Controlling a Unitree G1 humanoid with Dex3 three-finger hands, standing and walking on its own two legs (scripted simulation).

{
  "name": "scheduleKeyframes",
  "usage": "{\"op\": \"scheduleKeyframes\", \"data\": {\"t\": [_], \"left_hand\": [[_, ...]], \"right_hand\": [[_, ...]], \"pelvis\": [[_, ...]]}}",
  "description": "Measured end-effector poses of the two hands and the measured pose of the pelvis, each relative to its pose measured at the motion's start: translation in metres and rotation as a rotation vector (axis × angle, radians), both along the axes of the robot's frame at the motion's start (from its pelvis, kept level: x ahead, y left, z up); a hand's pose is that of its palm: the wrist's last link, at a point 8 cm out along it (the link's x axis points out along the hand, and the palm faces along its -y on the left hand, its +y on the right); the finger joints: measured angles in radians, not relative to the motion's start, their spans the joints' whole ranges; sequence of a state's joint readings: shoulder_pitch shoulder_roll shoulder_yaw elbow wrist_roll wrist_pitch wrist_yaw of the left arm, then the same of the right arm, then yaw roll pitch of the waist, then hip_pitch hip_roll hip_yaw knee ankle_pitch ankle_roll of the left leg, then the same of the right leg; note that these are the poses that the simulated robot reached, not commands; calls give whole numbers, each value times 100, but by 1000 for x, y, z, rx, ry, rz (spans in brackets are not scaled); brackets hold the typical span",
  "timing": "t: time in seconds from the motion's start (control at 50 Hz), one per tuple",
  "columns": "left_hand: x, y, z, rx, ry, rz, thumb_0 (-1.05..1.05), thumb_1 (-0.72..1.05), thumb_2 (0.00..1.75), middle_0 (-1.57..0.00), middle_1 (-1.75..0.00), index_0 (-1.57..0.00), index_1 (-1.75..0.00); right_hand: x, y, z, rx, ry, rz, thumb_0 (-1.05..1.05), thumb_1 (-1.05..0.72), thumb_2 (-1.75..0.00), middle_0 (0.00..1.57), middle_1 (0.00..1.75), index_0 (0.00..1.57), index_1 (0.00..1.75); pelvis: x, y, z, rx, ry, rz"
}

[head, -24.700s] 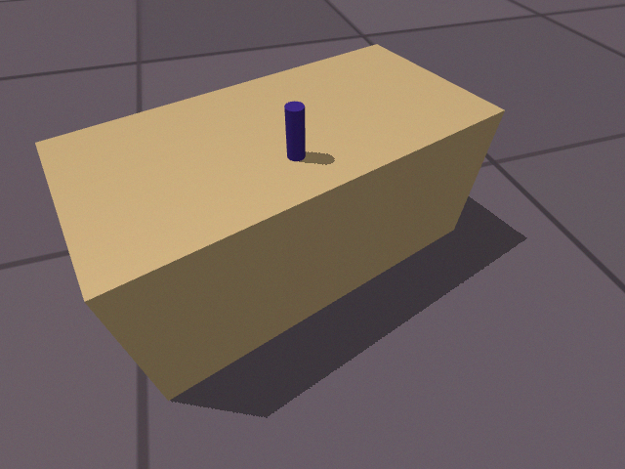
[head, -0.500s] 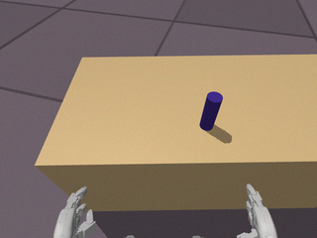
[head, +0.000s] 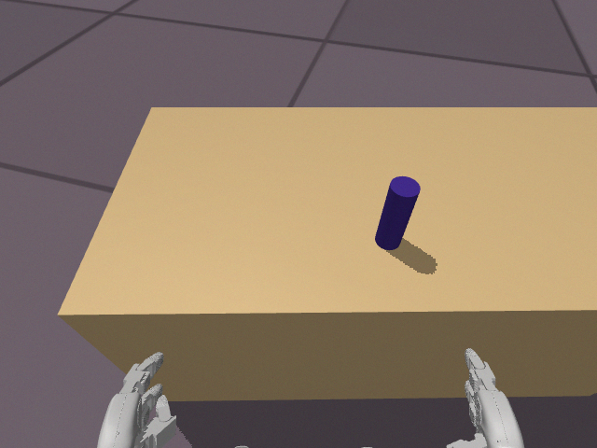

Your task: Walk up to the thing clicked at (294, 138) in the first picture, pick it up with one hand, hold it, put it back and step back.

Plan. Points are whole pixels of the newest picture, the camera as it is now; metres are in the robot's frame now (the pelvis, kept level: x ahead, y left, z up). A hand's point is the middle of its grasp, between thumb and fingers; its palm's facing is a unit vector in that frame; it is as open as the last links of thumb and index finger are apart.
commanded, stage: home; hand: right
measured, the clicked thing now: (395, 215) +0.53 -0.18 -0.05
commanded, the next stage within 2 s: stand in 1.76 s
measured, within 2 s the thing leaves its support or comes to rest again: neither
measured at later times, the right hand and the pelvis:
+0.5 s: hand (447, 433) +0.16 -0.18 -0.05, palm faces +0.11 +0.97 -0.23, open 17.4 cm; pelvis -0.01 +0.00 +0.00, yaw +0 degrees
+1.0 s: hand (447, 429) +0.17 -0.18 -0.05, palm faces +0.12 +0.97 -0.23, open 17.5 cm; pelvis -0.01 +0.00 -0.01, yaw +0 degrees
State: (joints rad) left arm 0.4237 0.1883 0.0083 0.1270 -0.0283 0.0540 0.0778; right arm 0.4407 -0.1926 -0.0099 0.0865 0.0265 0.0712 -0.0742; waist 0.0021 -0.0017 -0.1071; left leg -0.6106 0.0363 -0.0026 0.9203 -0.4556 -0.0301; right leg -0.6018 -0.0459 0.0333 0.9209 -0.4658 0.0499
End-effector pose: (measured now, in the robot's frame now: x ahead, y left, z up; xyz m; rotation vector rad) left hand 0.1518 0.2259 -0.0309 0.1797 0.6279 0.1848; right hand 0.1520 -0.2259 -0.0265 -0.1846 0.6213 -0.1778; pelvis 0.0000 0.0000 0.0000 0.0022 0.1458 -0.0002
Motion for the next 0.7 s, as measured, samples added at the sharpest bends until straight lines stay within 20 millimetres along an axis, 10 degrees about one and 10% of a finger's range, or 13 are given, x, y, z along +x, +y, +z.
{"op": "scheduleKeyframes", "data": {"t": [0.7], "left_hand": [[-14, 1, 0, 3, -6, 4, 1, 90, 90, -20, -30, -20, -30]], "right_hand": [[-14, 1, 0, -11, -30, -3, -1, 53, -5, 5, 6, 5, 5]], "pelvis": [[-13, 1, -6, -3, 6, 2]]}}
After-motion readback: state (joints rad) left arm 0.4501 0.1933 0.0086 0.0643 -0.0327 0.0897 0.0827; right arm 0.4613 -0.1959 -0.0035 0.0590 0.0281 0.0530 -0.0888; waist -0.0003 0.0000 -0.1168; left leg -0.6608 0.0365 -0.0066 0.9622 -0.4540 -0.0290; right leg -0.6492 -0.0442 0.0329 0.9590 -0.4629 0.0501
